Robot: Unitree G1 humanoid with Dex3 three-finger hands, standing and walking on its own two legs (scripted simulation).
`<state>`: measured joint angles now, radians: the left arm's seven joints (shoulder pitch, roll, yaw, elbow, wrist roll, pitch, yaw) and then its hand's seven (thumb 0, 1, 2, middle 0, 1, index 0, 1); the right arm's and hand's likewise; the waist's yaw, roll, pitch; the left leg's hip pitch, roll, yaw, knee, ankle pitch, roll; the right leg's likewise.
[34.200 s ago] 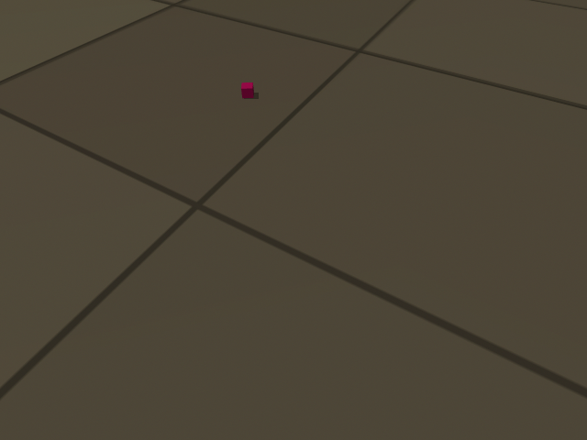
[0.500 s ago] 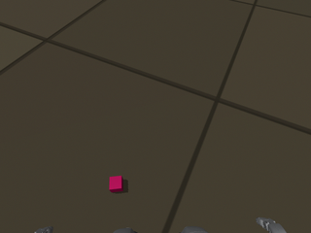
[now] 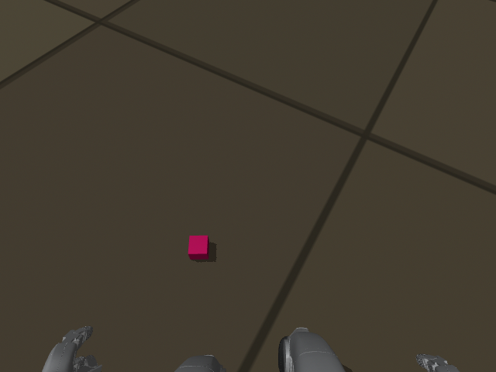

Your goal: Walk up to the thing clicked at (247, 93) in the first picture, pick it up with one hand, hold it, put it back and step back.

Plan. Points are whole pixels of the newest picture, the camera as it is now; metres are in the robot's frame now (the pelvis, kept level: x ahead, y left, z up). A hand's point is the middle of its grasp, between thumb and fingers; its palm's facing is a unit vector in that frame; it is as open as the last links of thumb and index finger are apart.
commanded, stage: step back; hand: left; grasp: from above
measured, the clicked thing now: (199, 247) +0.56 +0.19 -0.72
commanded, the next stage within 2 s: none
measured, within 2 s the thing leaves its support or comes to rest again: neither
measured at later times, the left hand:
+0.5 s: hand out of the picture -0.03 +0.26 -0.13, palm faces -0.13 -0.90 -0.42, open 7.4 cm
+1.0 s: hand out of the picture -0.16 +0.29 -0.14, palm faces -0.11 -0.92 -0.38, open 7.4 cm
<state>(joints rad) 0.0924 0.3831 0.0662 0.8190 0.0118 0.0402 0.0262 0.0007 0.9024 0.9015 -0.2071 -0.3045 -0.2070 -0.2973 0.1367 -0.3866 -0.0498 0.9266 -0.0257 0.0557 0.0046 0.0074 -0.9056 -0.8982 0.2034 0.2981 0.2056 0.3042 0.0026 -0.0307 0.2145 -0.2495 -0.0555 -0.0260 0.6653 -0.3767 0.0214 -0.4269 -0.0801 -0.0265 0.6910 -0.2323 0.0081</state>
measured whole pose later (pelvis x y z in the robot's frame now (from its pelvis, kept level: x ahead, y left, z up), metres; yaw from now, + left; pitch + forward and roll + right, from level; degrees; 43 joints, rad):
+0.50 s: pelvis -0.14 +0.00 +0.00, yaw -8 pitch -4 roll +0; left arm 0.22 0.36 0.07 0.86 0.03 0.03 0.00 0.00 0.91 0.90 -0.20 -0.30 -0.20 -0.30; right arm 0.10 -0.38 -0.05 0.85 0.00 0.08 0.00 0.01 -0.90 -0.90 0.21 0.30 0.21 0.30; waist 0.02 0.04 0.17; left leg -0.49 -0.04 -0.06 0.95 -0.46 0.01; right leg -0.26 0.03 0.04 0.68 -0.36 -0.02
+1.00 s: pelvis -0.30 +0.04 +0.01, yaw -7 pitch -2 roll -2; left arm 0.15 0.40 0.08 0.82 0.01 0.06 0.02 0.00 0.91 0.90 -0.20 -0.30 -0.20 -0.30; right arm 0.16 -0.36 -0.04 0.84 -0.03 0.03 -0.01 0.01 -0.90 -0.90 0.21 0.30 0.21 0.30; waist 0.00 -0.02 0.17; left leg -0.33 0.02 -0.01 0.61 -0.24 0.03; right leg -0.39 0.09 0.12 1.09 -0.52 0.02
